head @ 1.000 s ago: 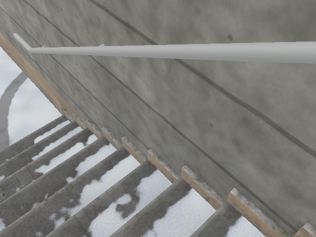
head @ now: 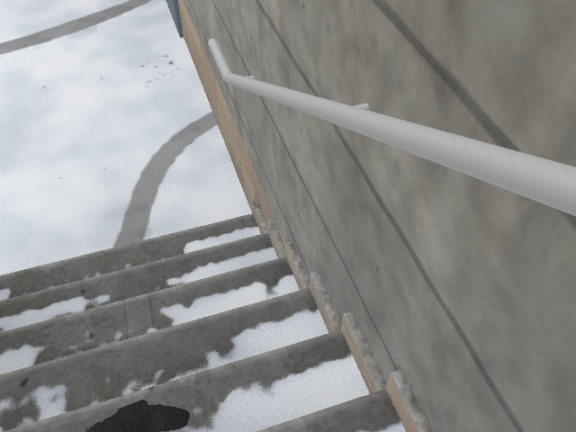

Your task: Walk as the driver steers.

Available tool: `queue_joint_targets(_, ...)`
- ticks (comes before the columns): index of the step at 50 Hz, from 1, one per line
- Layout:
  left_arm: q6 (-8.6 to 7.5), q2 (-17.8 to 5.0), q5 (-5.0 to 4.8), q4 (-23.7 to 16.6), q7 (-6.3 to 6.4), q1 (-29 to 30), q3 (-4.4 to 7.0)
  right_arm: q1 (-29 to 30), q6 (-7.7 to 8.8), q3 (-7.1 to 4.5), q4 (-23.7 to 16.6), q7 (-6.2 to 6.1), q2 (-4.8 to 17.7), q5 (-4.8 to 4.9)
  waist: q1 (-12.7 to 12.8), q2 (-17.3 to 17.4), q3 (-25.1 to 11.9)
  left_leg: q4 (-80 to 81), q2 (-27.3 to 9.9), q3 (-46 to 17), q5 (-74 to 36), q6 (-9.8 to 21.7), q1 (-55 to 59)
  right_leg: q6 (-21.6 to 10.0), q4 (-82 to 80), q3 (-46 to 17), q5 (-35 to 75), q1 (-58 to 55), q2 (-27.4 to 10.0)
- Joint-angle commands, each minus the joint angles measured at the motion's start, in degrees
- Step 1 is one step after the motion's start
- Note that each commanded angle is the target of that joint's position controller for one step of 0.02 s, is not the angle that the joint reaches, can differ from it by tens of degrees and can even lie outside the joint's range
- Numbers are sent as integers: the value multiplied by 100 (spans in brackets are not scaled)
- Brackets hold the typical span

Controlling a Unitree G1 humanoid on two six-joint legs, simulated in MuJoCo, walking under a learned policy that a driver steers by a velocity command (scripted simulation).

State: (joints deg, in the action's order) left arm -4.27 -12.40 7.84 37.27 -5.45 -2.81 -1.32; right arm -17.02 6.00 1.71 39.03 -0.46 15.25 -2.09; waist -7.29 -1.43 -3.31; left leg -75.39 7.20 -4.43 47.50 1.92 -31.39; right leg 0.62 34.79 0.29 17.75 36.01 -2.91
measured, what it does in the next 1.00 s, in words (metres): goes down, turning left: right foot 0.17 m lower, then left foot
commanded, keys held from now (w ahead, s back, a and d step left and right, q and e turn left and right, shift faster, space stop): q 0.48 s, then no key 0.24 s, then w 0.28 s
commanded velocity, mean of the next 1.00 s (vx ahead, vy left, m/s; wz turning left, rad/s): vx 0.07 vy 0.00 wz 0.41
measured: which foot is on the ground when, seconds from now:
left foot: down 0.00-0.04, up 0.06-0.50, down 0.52-1.00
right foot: up 0.00-0.02, down 0.04-0.52, up 0.54-1.00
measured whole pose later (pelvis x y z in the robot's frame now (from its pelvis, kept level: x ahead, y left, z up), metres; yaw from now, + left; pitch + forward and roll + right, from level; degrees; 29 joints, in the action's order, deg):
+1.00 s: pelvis +0.15 +0.03 -0.07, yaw +22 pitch +6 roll +2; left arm -4.7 -9.7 4.9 54.7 -1.2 -23.4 0.5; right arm -25.4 6.2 -3.7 59.5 2.6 10.9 -2.8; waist -4.2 0.2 -7.5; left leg -38.3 1.5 5.5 23.8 6.4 -21.4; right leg -0.3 55.0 1.2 -21.0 33.6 -2.8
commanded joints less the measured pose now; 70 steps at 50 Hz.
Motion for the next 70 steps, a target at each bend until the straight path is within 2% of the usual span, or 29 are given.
queue_joint_targets(1, -162, -510, -278, -43, 161, -1526, 180, -485, -139, -81, -58, 256, 793, -52, 738, -63, 51, 535, -540, -1864, -1197, 733, -1225, -427, -1573, 313, 441, -3268, 117)
queue_joint_targets(2, -217, -774, -242, -35, 342, -2121, 384, -738, -133, -77, 45, 481, 738, -117, 1103, -372, -426, -839, -215, -1140, -1613, 289, -1860, -1008, -778, 190, 798, -4571, -387)
queue_joint_targets(3, -179, -1105, -238, -222, 451, -1979, 452, -1265, -59, -59, 156, 520, 186, -96, 712, -1804, -1643, -3587, -27, 37, -467, -440, -3051, -2127, 664, -848, 3993, -5750, -1578)
queue_joint_targets(4, -149, -1148, -134, -113, 272, -1937, 440, -1669, -163, -66, 46, 440, 228, -71, 417, -1232, -1972, -4439, -282, -165, -1088, -705, -3388, -2694, 500, -1828, 4178, -5173, -2373)
queue_joint_targets(7, -232, -917, -420, 244, 320, -1645, 448, -380, -421, 29, -521, 166, 213, -39, 672, 36, -736, -3279, -1116, -351, -2501, -1077, -3919, -2329, -1076, -2283, -1570, -2978, -2495)
queue_joint_targets(12, -359, -543, -525, 759, 845, -1244, 383, -451, -762, -58, -305, 404, -39, -325, 543, -125, -22, -1243, -1371, 259, -3720, -745, -2646, -1775, -1822, -1166, -4120, -1076, -1806)
queue_joint_targets(16, -313, -1079, -446, 692, 999, -1338, 690, -87, -863, -53, -308, 437, -279, -173, 939, -297, 145, 774, -1150, 1118, -2943, -472, -1231, -1340, -2348, -432, -4750, -1099, -1853)
queue_joint_targets(20, -246, -857, -397, 782, 1042, -1618, 783, 304, -801, -73, -394, 326, -341, -70, 1355, -378, 56, 2447, -1138, 1042, -3080, -182, -1234, -1408, -2298, -241, -4648, -2484, -2279)
queue_joint_targets(25, -157, -674, -374, 842, 934, -1550, 744, -476, -605, -567, 119, 389, 156, 80, 943, -85, -330, 4666, -593, 1153, -4608, 425, 1885, -691, -903, 534, -4643, -1507, -1873)
queue_joint_targets(26, -237, -232, -360, 681, 878, -1165, 577, -1441, -481, -767, 331, 261, 521, 49, 187, 511, -1023, 4818, -1395, -79, -5285, 784, 4116, -97, 739, 1027, -5009, 1, -1286)
queue_joint_targets(27, -278, 171, -466, 106, 860, -1037, 432, -2232, -362, -1030, 273, 152, 1598, -157, 68, 1122, -1391, 4606, -3168, -2225, -7798, 1744, 5679, 299, 2566, 914, -6044, 2047, -483)
queue_joint_targets(28, -251, 118, -736, -40, 899, -1006, 437, -2824, -288, -1023, 377, 405, 1635, -545, -486, 267, -710, 5266, -3510, -3234, -6832, 1664, 5337, 378, 2591, -1333, -5629, 2925, 546)
queue_joint_targets(29, -218, -51, -702, 12, 847, -763, 470, -2482, -280, -997, 624, 510, 1369, -456, -400, 615, 282, 5453, -3170, -2516, -5526, 1152, 4820, 299, 2827, -1383, -5082, 3992, 582)
queue_joint_targets(31, -208, -409, -501, 854, 646, -2146, 584, -789, -216, -696, 546, 755, 596, 320, 931, 703, 269, 5428, -2380, -1231, -4278, 277, 2458, 215, 3397, -925, -3734, 2730, -247)
queue_joint_targets(32, -141, -325, -534, 1225, 426, -2853, 548, -310, -164, -592, 569, 845, 318, 402, 1377, 828, 351, 5448, -2040, -757, -4033, 62, 947, 327, 3962, -580, -3255, 1687, -333)
queue_joint_targets(36, -19, 50, -708, 1550, -145, -3086, 299, 740, 41, -481, 767, 573, 525, 4, 1443, 252, 275, 5647, -1399, 153, -2674, 124, -1455, 559, 5073, -203, -1840, -400, -189)
queue_joint_targets(37, -34, -151, -610, 1432, -154, -2768, 383, 627, 118, -471, 868, 521, 496, 112, 1295, 146, 327, 5606, -1358, 253, -2285, 207, -1301, 542, 4204, -96, -1853, -377, -239)
queue_joint_targets(42, 29, -206, -423, 1041, 512, -1632, 285, -1636, 114, -638, 1878, 399, 601, -93, 75, 655, 305, 5712, -2750, -2300, -1609, 1896, 2885, 244, 2256, -657, -3121, 2683, -283)
queue_joint_targets(47, -97, 47, -180, 1505, 505, -2050, 175, -1158, 57, -689, 1883, 299, 274, -133, 227, 249, 159, 5457, -2235, -1309, -1712, 1778, 1365, -93, 2271, 102, -3631, 682, -33)
queue_joint_targets(52, -249, 49, -496, 1590, 339, -2688, 340, -380, -7, -794, 1971, 340, 633, 56, 971, 171, 345, 4189, -1770, -616, -2203, 1596, -480, -287, 541, 664, -3813, -2410, 498)
queue_joint_targets(53, -388, -366, -313, 2028, 465, -3837, 556, -80, 75, -711, 1881, 438, 401, -151, 1593, -550, 32, 2172, -1220, -168, -3032, 1326, -1507, -447, 109, -223, -3598, -4001, 183)
queue_joint_targets(54, -478, -1297, -306, 2102, 512, -4368, 685, -155, 261, -614, 1615, 442, -203, -122, 1399, -1819, -426, 100, -137, 353, -1332, 848, -3045, -1495, -456, -2929, -1821, -5147, -1098)
queue_joint_targets(55, -403, -1176, -81, 2280, 230, -5037, 689, -112, 388, -600, 1571, 413, -261, 62, 1750, -1436, 97, -191, 275, -1126, -1385, 918, -4627, -2340, -1034, -4683, -2856, -5335, -1684)
queue_joint_targets(57, -220, -444, -388, 2077, -64, -3368, 506, 355, 260, -557, 1557, 360, -102, -103, 1084, 47, 624, -649, -472, -1052, -2812, 897, -5220, -2278, -1070, -3654, -3123, -4365, -1752)
queue_joint_targets(60, -77, 558, -436, 1697, 166, -1643, 193, -374, -102, -327, 1878, 417, -572, -434, 315, 264, 288, -140, -1417, -333, -4895, 463, -2770, -1638, -798, -1311, -2172, -1398, -730)
queue_joint_targets(65, -348, -79, -458, 1773, 490, -2333, 107, 649, -46, -431, 1760, 688, -113, -284, 777, -116, 255, 2505, -1138, 765, -8318, 36, 543, -781, 32, 222, -2072, 958, 216)
queue_joint_targets(66, -188, -351, -1364, 2031, 686, -2447, 330, 573, -238, -354, 1642, 339, -219, -67, 627, 771, 591, 3351, -744, 859, -8401, 22, 787, -926, -222, -371, -2605, 62, 44)
queue_joint_targets(67, -284, -400, -551, 2065, 420, -2672, 148, 735, -185, -340, 1666, 578, -212, -248, 810, -543, 675, 2880, -1188, 455, -7610, -125, 488, -898, 358, -390, -1976, 420, -275)
queue_joint_targets(70, -262, -149, -639, 2227, 322, -3124, 155, 1200, -226, -469, 1516, 640, 98, -254, 950, -29, 774, 3818, -1154, 552, -6172, -204, -744, -737, 1437, -947, -917, -1581, -557)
